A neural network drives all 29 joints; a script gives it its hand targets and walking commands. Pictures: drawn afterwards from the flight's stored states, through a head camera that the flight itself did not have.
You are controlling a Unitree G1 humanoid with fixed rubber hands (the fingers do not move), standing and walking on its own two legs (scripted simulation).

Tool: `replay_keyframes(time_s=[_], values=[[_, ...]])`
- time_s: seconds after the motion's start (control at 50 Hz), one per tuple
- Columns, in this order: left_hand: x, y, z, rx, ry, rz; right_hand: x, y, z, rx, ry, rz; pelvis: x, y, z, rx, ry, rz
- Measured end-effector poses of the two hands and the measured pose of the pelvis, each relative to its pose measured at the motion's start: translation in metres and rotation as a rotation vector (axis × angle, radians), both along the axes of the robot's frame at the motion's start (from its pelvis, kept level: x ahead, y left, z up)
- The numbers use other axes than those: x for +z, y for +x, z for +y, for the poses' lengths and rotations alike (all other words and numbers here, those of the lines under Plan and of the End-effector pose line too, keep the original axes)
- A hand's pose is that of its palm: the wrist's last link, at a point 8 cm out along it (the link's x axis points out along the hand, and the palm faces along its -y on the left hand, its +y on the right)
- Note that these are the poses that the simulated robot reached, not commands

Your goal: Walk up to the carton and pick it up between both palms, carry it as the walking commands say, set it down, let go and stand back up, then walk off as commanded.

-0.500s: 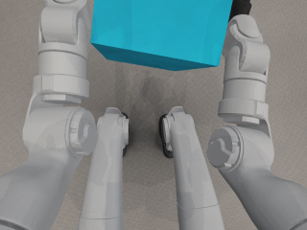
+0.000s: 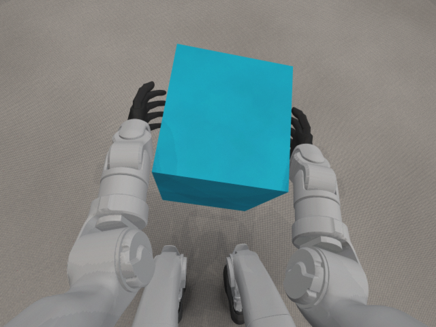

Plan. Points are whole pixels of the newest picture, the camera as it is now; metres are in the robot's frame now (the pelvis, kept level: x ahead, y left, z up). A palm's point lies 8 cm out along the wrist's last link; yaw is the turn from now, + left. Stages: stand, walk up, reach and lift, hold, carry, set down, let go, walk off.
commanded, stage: reach and lift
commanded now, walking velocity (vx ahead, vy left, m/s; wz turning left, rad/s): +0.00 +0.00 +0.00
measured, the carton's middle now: (217, 143) +0.45 -0.04 -0.09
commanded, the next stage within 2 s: none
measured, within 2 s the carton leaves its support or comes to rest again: neither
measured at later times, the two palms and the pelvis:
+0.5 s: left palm (134, 121) +0.44 +0.11 +0.04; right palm (316, 148) +0.39 -0.18 +0.03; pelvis +0.03 +0.00 +0.06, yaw +1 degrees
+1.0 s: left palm (120, 120) +0.41 +0.11 +0.10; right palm (336, 153) +0.35 -0.18 +0.09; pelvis +0.03 +0.00 +0.11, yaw +1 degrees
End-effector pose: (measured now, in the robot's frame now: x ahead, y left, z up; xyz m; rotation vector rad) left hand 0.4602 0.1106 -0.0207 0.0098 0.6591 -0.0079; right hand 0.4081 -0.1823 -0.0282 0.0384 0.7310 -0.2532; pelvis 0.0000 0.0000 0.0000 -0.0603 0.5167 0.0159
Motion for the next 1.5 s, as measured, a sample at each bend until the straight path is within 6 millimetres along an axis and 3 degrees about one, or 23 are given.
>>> replay_keyframes(time_s=[0.3, 0.6, 0.74, 1.0, 1.26, 1.5], values=[[0.017, -0.018, -0.001, 0.004, 0.003, 0.000, 0.017, -0.018, -0.001, -0.002, 0.013, -0.001, 0.040, 0.014, 0.004, -0.006, 0.011, -0.032], [0.076, -0.031, -0.006, -0.009, 0.004, -0.014, 0.078, -0.031, -0.006, -0.013, 0.011, -0.014, 0.078, 0.034, -0.002, -0.003, 0.033, -0.160], [0.092, -0.044, -0.004, -0.022, 0.014, -0.004, 0.094, -0.044, -0.005, -0.013, 0.011, -0.002, 0.095, 0.036, -0.002, -0.005, 0.041, -0.227], [0.118, -0.055, 0.004, -0.022, 0.024, -0.024, 0.116, -0.054, 0.003, 0.000, 0.009, -0.021, 0.107, 0.028, 0.004, 0.000, 0.043, -0.324], [0.165, -0.056, -0.003, -0.047, 0.031, -0.045, 0.166, -0.059, -0.003, -0.015, 0.001, -0.041, 0.121, 0.045, 0.005, -0.018, 0.043, -0.432], [0.188, -0.072, -0.003, -0.039, 0.041, -0.037, 0.184, -0.074, -0.003, -0.013, 0.016, -0.033, 0.128, 0.049, 0.001, -0.016, 0.048, -0.527]])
